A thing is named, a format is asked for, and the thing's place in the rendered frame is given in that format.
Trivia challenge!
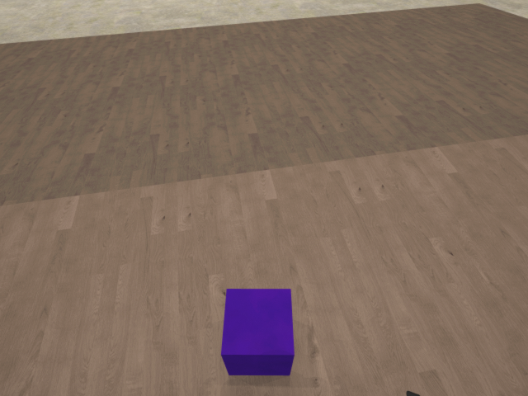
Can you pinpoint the carton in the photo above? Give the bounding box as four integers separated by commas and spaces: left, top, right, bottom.
221, 289, 295, 375

